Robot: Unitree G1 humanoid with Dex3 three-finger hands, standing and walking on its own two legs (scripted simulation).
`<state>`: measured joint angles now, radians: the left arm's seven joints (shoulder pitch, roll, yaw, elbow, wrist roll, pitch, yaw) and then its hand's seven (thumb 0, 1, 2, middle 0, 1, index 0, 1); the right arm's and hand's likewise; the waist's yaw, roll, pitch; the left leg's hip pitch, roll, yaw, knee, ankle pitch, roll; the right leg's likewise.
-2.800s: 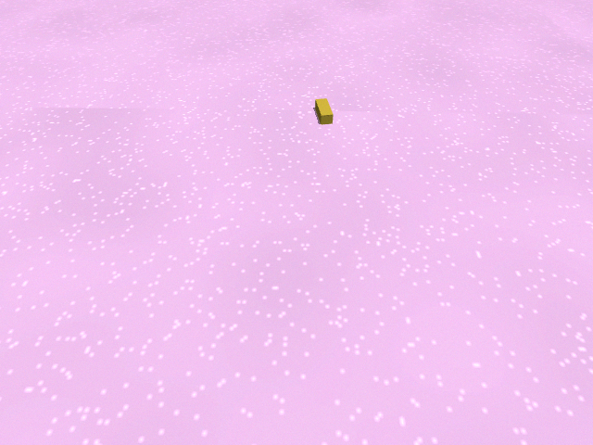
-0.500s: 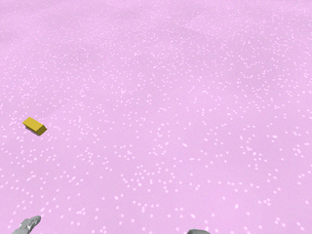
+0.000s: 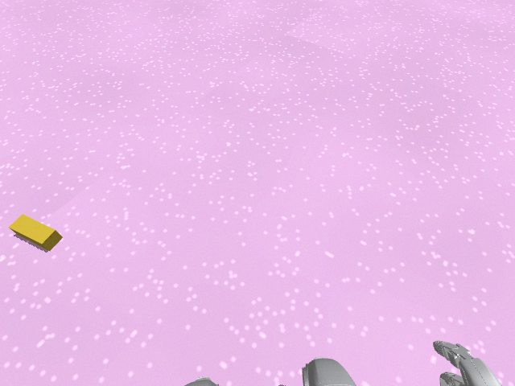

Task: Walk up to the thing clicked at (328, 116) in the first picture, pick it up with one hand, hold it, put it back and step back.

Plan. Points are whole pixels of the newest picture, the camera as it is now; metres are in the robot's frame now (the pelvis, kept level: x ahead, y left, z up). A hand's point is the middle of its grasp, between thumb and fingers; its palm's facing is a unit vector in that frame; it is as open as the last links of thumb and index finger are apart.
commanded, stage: walk up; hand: left
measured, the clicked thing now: (36, 232) +0.81 +0.92 -0.71
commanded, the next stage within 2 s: none
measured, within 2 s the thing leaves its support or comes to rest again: neither
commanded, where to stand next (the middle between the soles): +0.33 +0.84 m, yaw -27 degrees
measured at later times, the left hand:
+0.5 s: hand out of the picture +0.21 +0.51 -0.10, palm faces -0.15 -0.76 -0.63, open 7.3 cm
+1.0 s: hand out of the picture +0.34 +0.67 -0.11, palm faces -0.24 -0.78 -0.58, open 7.3 cm
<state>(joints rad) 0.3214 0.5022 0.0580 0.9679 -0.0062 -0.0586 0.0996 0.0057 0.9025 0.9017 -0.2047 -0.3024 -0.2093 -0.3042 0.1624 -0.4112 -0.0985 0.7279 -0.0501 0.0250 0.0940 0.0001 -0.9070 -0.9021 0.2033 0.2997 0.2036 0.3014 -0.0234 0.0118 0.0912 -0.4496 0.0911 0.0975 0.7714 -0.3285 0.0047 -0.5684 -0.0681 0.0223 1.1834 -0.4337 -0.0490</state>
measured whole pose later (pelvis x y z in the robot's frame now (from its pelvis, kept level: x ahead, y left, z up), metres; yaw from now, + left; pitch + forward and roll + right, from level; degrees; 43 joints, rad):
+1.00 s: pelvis +0.18 +0.41 -0.01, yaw -15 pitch -2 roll -2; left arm 0.29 0.39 0.03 0.80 0.02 -0.08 0.11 0.00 0.90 0.90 -0.21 -0.30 -0.22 -0.31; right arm 0.25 -0.46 -0.10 0.72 -0.06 0.12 0.07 0.01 -0.91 -0.90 0.20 0.30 0.20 0.30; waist -0.03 0.15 0.13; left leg -0.60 0.05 -0.06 1.34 -0.45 0.00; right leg -0.47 -0.05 -0.07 0.78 -0.28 -0.03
